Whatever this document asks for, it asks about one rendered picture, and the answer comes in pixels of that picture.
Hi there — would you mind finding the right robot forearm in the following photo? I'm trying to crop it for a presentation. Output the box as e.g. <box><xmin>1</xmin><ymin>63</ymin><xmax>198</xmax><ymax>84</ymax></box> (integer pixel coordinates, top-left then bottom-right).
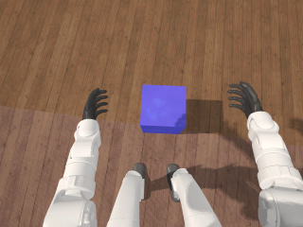
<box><xmin>247</xmin><ymin>111</ymin><xmax>303</xmax><ymax>192</ymax></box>

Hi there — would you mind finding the left robot forearm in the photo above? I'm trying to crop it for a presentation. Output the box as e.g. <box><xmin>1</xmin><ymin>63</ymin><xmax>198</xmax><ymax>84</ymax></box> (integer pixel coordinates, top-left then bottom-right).
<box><xmin>43</xmin><ymin>119</ymin><xmax>101</xmax><ymax>227</ymax></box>

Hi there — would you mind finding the right robot upper arm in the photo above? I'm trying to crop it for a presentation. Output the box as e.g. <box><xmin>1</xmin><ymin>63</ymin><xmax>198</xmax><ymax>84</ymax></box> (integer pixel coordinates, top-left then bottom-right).
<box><xmin>258</xmin><ymin>187</ymin><xmax>303</xmax><ymax>227</ymax></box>

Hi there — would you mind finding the left robot upper arm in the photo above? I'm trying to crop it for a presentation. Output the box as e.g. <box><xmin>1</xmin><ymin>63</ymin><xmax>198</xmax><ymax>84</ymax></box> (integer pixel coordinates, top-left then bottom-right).
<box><xmin>45</xmin><ymin>199</ymin><xmax>98</xmax><ymax>227</ymax></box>

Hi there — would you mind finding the robot right thigh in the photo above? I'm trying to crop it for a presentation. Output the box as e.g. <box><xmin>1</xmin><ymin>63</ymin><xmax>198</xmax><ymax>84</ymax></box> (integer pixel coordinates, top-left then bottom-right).
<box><xmin>170</xmin><ymin>172</ymin><xmax>222</xmax><ymax>227</ymax></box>

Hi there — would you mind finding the robot left hand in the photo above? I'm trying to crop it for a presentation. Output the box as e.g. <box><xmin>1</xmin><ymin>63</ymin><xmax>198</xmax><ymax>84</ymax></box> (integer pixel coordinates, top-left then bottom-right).
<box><xmin>82</xmin><ymin>88</ymin><xmax>108</xmax><ymax>120</ymax></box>

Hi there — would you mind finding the robot right hand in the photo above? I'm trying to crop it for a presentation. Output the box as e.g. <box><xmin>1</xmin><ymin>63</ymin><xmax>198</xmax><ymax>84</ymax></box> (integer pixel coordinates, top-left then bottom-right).
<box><xmin>227</xmin><ymin>81</ymin><xmax>263</xmax><ymax>119</ymax></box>

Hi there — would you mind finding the left robot foot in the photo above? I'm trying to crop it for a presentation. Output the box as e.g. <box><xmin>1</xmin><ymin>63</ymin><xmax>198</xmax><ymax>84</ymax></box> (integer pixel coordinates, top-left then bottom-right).
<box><xmin>133</xmin><ymin>163</ymin><xmax>146</xmax><ymax>182</ymax></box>

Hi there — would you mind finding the carton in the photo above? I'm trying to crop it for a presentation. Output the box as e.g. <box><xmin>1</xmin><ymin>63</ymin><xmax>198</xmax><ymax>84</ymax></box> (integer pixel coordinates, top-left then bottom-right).
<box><xmin>140</xmin><ymin>84</ymin><xmax>187</xmax><ymax>134</ymax></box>

